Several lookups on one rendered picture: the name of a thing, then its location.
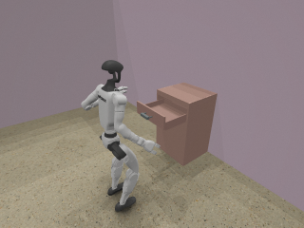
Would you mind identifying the left robot thigh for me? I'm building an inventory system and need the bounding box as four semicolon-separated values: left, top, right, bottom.
100;135;124;168

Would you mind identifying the robot thigh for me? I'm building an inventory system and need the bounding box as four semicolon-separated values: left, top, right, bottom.
100;135;124;168
111;142;139;180

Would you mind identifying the robot right upper arm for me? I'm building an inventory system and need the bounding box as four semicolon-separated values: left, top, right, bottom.
112;92;127;133

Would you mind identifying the right robot forearm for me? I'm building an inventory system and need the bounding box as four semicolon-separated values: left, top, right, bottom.
118;124;146;147

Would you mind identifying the right robot hand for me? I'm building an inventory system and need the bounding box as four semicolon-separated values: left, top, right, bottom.
143;140;161;155

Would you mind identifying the robot left upper arm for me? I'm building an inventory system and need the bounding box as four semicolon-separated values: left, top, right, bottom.
81;84;104;111

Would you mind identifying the right robot thigh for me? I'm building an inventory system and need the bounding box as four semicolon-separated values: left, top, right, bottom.
111;142;139;180

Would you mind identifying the left robot hand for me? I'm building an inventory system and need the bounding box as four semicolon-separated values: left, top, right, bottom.
118;86;128;94

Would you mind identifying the left robot forearm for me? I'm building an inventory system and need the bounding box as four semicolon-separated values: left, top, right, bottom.
91;100;99;107

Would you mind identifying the cabinet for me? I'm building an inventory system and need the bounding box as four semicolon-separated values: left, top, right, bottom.
156;82;218;166

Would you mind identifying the handle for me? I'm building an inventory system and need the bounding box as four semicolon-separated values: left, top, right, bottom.
141;112;153;120

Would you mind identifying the drawer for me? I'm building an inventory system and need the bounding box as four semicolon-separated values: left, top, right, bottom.
137;98;187;131

